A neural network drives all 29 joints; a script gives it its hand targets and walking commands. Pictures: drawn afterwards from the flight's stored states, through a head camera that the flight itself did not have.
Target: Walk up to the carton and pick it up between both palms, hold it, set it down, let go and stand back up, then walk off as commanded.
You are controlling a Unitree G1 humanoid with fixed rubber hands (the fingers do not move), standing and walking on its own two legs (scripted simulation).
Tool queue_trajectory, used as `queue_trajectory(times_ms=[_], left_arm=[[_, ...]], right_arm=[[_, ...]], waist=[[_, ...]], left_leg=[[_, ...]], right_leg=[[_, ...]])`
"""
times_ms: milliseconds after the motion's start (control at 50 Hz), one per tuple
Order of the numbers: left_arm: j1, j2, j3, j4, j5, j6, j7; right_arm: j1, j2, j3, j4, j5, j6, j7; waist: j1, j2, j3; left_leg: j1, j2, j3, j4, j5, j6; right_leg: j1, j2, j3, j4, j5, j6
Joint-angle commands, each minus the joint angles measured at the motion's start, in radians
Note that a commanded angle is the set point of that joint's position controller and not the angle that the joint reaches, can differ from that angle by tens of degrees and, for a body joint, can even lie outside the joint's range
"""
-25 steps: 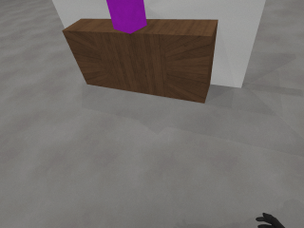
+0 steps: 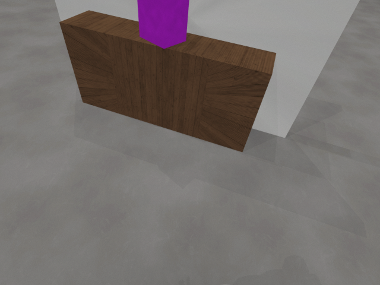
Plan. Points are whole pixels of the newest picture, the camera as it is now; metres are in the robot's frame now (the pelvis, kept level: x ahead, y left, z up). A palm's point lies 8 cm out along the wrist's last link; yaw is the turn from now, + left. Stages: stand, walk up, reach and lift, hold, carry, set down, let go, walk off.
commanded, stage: walk up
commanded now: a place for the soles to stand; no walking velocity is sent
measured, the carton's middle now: (163, 13) +1.55 +0.08 +0.03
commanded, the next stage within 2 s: none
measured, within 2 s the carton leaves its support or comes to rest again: neither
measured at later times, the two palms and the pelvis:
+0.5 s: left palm (54, 236) +0.28 +0.31 -0.10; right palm (293, 216) +0.32 -0.30 -0.09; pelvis +0.20 +0.00 -0.02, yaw -2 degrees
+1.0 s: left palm (57, 163) +0.51 +0.38 -0.10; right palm (265, 184) +0.40 -0.23 -0.05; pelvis +0.40 +0.09 +0.00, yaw -3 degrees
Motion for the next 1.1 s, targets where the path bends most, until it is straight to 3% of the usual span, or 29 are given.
queue_trajectory(times_ms=[0, 40, 60, 80, 160, 220, 260, 280, 300, 320, 340, 400, 480, 540, 600, 620, 640, 660, 680, 700, 720, 740, 760, 800, 820, 860, 880, 1000, 1080], left_arm=[[-0.089, 0.141, 0.056, -0.077, -0.013, 0.022, -0.018], [-0.119, 0.130, 0.056, -0.090, -0.014, 0.026, -0.020], [-0.148, 0.145, 0.056, -0.091, -0.005, 0.020, -0.023], [-0.154, 0.123, 0.055, -0.082, -0.009, 0.026, -0.025], [-0.178, 0.139, 0.055, -0.101, 0.004, 0.014, -0.035], [-0.062, 0.115, 0.059, -0.065, 0.019, -0.004, -0.017], [0.141, 0.173, 0.097, -0.010, 0.016, -0.017, 0.006], [0.248, 0.290, 0.135, -0.008, 0.005, -0.016, 0.028], [0.275, 0.352, 0.142, -0.013, 0.000, -0.004, 0.032], [0.246, 0.336, 0.136, -0.036, 0.002, 0.002, 0.043], [0.236, 0.325, 0.123, -0.023, -0.002, 0.002, 0.055], [0.086, 0.286, 0.096, -0.055, 0.006, -0.016, 0.063], [0.011, 0.280, 0.090, -0.068, 0.018, -0.044, 0.039], [0.064, 0.274, 0.096, -0.083, 0.017, -0.039, 0.043], [-0.010, 0.310, 0.092, -0.088, 0.019, -0.033, 0.033], [-0.049, 0.300, 0.095, -0.109, 0.014, -0.031, 0.032], [-0.130, 0.307, 0.085, -0.116, 0.013, -0.029, 0.029], [-0.153, 0.206, 0.057, -0.118, 0.006, -0.032, 0.023], [-0.117, 0.115, 0.035, -0.132, -0.015, -0.046, 0.013], [-0.075, 0.159, 0.046, -0.146, -0.016, -0.044, 0.032], [-0.075, 0.209, 0.050, -0.124, -0.008, -0.034, 0.034], [-0.102, 0.194, 0.051, -0.111, -0.017, -0.023, 0.035], [-0.039, 0.186, 0.043, -0.081, -0.020, -0.019, 0.031], [-0.004, 0.159, 0.039, -0.052, -0.020, -0.008, 0.021], [-0.041, 0.163, 0.044, -0.068, -0.012, 0.001, 0.021], [-0.024, 0.141, 0.038, -0.062, -0.016, 0.023, 0.015], [-0.057, 0.148, 0.055, -0.064, -0.010, 0.024, 0.019], [-0.155, 0.101, 0.032, -0.085, 0.002, 0.031, 0.010], [-0.032, 0.099, 0.051, -0.070, 0.014, 0.019, 0.015]], right_arm=[[0.003, -0.211, -0.098, -0.141, -0.010, -0.025, -0.035], [0.008, -0.219, -0.097, -0.147, -0.012, -0.021, -0.037], [0.025, -0.182, -0.086, -0.131, 0.000, -0.015, -0.036], [0.012, -0.194, -0.084, -0.133, -0.010, -0.014, -0.038], [0.018, -0.242, -0.095, -0.139, -0.019, -0.009, -0.037], [-0.027, -0.220, -0.079, -0.134, -0.012, -0.003, -0.040], [-0.049, -0.198, -0.061, -0.134, -0.006, -0.010, -0.034], [-0.011, -0.185, -0.045, -0.144, -0.005, -0.005, -0.023], [-0.030, -0.207, -0.053, -0.166, 0.003, -0.006, -0.012], [-0.146, -0.292, -0.082, -0.206, -0.015, 0.006, -0.012], [-0.254, -0.285, -0.073, -0.228, -0.011, 0.003, -0.008], [-0.168, -0.227, -0.070, -0.184, -0.010, 0.007, 0.013], [-0.204, -0.228, -0.069, -0.213, -0.019, 0.023, 0.028], [-0.308, -0.215, -0.077, -0.255, -0.024, 0.017, 0.041], [-0.271, -0.209, -0.070, -0.231, -0.005, 0.002, 0.037], [-0.205, -0.216, -0.078, -0.213, -0.006, 0.001, 0.035], [-0.062, -0.230, -0.096, -0.159, -0.008, -0.004, 0.025], [0.072, -0.269, -0.106, -0.117, -0.006, -0.021, 0.010], [0.146, -0.361, -0.134, -0.120, -0.018, -0.042, -0.011], [0.099, -0.347, -0.133, -0.158, -0.025, -0.034, -0.024], [0.056, -0.311, -0.121, -0.160, -0.006, -0.033, -0.035], [0.072, -0.298, -0.119, -0.175, -0.008, -0.032, -0.044], [0.047, -0.273, -0.119, -0.177, -0.007, -0.021, -0.051], [0.028, -0.236, -0.101, -0.184, -0.009, -0.016, -0.050], [0.026, -0.229, -0.106, -0.204, -0.014, -0.009, -0.047], [0.040, -0.203, -0.106, -0.216, -0.001, -0.004, -0.051], [0.071, -0.194, -0.109, -0.194, 0.000, 0.005, -0.054], [0.069, -0.184, -0.103, -0.196, -0.013, 0.031, -0.059], [0.004, -0.205, -0.104, -0.189, -0.018, 0.025, -0.055]], waist=[[-0.051, 0.196, 0.049], [-0.051, 0.259, 0.058], [-0.070, 0.169, 0.111], [-0.063, 0.227, 0.079], [-0.080, 0.194, 0.081], [-0.018, 0.213, 0.080], [0.106, 0.081, -0.119], [0.156, -0.087, -0.240], [0.161, -0.276, -0.230], [0.146, -0.114, -0.039], [0.156, 0.079, 0.050], [0.047, -0.009, 0.134], [0.049, -0.086, 0.099], [0.104, -0.050, 0.058], [0.067, -0.124, 0.077], [0.023, -0.115, 0.079], [-0.086, -0.046, 0.037], [-0.137, 0.099, -0.029], [-0.163, 0.338, -0.113], [-0.112, 0.187, -0.094], [-0.065, 0.056, -0.034], [-0.066, 0.045, -0.005], [-0.046, 0.046, -0.071], [-0.019, 0.140, -0.066], [-0.042, 0.171, -0.076], [-0.038, 0.213, -0.028], [-0.053, 0.192, -0.011], [-0.093, 0.175, 0.045], [0.012, 0.146, 0.007]], left_leg=[[0.337, 0.218, -0.123, -0.324, 0.549, -0.009], [0.380, 0.245, -0.146, -0.317, 0.408, 0.029], [0.344, 0.226, -0.079, -0.341, 0.443, -0.010], [0.393, 0.225, -0.088, -0.316, 0.472, 0.006], [0.284, 0.254, -0.050, -0.313, 0.416, 0.028], [0.257, 0.251, 0.019, -0.147, 0.540, 0.038], [0.140, 0.171, 0.055, 0.240, 0.590, 0.031], [-0.094, 0.060, 0.026, 0.522, 0.329, -0.005], [-0.391, -0.130, -0.046, 0.705, -0.122, -0.074], [-0.502, -0.029, -0.194, 0.738, -0.211, -0.039], [-0.531, 0.000, -0.198, 0.768, -0.198, -0.034], [-0.461, 0.106, -0.186, 0.625, -0.117, -0.019], [-0.378, 0.125, -0.161, 0.426, -0.131, -0.032], [-0.466, 0.108, -0.146, 0.297, -0.139, -0.022], [-0.362, 0.108, -0.125, 0.188, -0.050, -0.036], [-0.231, 0.102, -0.137, 0.125, 0.007, -0.034], [0.082, 0.069, -0.095, 0.070, 0.112, -0.030], [0.355, 0.083, -0.207, -0.158, -0.079, -0.010], [0.518, 0.400, -0.630, -0.346, -0.257, 0.008], [0.451, 0.532, -0.796, -0.434, -0.116, 0.102], [0.385, 0.493, -0.724, -0.414, 0.116, 0.008], [0.407, 0.432, -0.548, -0.315, 0.445, -0.078], [0.446, 0.340, -0.330, -0.253, 0.703, -0.131], [0.418, 0.217, -0.111, -0.198, 1.059, -0.170], [0.440, 0.219, -0.111, -0.198, 0.980, -0.119], [0.414, 0.168, -0.021, -0.237, 1.072, -0.207], [0.429, 0.178, -0.039, -0.249, 1.013, -0.197], [0.424, 0.206, -0.041, -0.241, 0.696, -0.054], [0.189, 0.227, 0.008, -0.098, 0.767, -0.033]], right_leg=[[-0.284, -0.011, 0.003, -0.050, 0.122, 0.032], [-0.322, -0.041, 0.025, -0.145, 0.148, 0.036], [-0.305, -0.034, -0.034, -0.230, 0.177, 0.026], [-0.294, -0.018, -0.030, -0.264, 0.167, 0.033], [-0.104, -0.042, -0.146, -0.446, 0.215, 0.017], [0.015, -0.031, -0.126, -0.572, 0.215, -0.010], [0.373, 0.021, -0.129, -0.555, 0.259, -0.054], [0.622, -0.153, 0.303, -0.651, -0.042, -0.139], [0.763, -0.371, 0.840, -0.816, -0.028, -0.325], [0.626, -0.402, 0.972, -0.929, -0.259, -0.357], [0.531, -0.404, 0.881, -0.934, -0.302, -0.311], [0.315, -0.303, 0.555, -0.862, -0.251, -0.224], [0.220, -0.264, 0.448, -0.864, -0.264, -0.233], [0.343, -0.300, 0.533, -0.851, -0.380, -0.245], [0.287, -0.275, 0.447, -0.786, -0.276, -0.214], [0.176, -0.278, 0.437, -0.730, -0.280, -0.193], [-0.043, -0.240, 0.343, -0.619, -0.291, -0.152], [-0.191, -0.094, 0.173, -0.320, -0.149, -0.093], [-0.360, 0.076, 0.030, 0.086, -0.161, 0.019], [-0.395, 0.058, 0.056, 0.148, -0.177, 0.040], [-0.364, 0.023, 0.074, 0.196, -0.089, 0.036], [-0.382, 0.000, 0.089, 0.217, -0.014, 0.038], [-0.325, -0.020, 0.047, 0.180, 0.007, 0.040], [-0.247, -0.024, 0.022, 0.121, 0.035, 0.047], [-0.231, -0.020, -0.006, 0.087, 0.041, 0.041], [-0.188, 0.004, -0.089, -0.046, 0.081, 0.045], [-0.191, 0.023, -0.071, -0.086, 0.087, 0.047], [-0.152, -0.014, -0.111, -0.457, 0.173, 0.026], [0.174, 0.014, -0.170, -0.493, 0.213, -0.030]])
